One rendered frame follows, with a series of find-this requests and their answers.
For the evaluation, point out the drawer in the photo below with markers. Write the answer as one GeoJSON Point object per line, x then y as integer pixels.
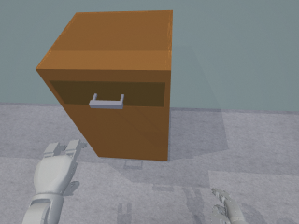
{"type": "Point", "coordinates": [74, 92]}

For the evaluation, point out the robot left forearm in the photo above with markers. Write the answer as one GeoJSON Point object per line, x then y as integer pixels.
{"type": "Point", "coordinates": [44, 208]}

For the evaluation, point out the cabinet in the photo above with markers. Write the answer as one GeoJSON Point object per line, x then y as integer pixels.
{"type": "Point", "coordinates": [116, 46]}

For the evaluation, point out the robot left hand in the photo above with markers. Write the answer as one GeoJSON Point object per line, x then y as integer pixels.
{"type": "Point", "coordinates": [54, 172]}

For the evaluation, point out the robot right hand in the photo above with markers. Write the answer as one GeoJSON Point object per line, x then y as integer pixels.
{"type": "Point", "coordinates": [229, 213]}

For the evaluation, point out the handle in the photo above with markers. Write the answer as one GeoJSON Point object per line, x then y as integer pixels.
{"type": "Point", "coordinates": [106, 104]}

